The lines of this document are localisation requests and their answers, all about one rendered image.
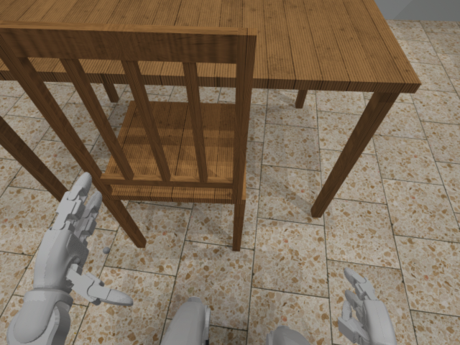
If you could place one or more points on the robot thigh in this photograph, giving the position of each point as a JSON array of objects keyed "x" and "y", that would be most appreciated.
[
  {"x": 285, "y": 336},
  {"x": 189, "y": 326}
]

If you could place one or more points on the robot right hand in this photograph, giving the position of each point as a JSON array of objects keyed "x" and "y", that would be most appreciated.
[{"x": 371, "y": 312}]

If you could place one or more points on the left robot forearm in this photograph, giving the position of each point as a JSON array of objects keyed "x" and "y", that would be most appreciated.
[{"x": 43, "y": 320}]

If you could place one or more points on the left robot thigh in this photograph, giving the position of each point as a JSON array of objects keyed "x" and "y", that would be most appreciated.
[{"x": 189, "y": 326}]

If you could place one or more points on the right robot thigh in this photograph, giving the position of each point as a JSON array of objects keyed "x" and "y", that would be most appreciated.
[{"x": 285, "y": 336}]

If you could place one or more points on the robot left hand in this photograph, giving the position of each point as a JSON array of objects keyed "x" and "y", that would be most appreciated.
[{"x": 66, "y": 240}]

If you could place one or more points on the chair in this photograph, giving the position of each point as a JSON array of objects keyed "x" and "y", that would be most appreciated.
[{"x": 189, "y": 152}]

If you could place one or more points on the table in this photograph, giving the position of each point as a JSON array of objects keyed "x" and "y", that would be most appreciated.
[{"x": 320, "y": 45}]

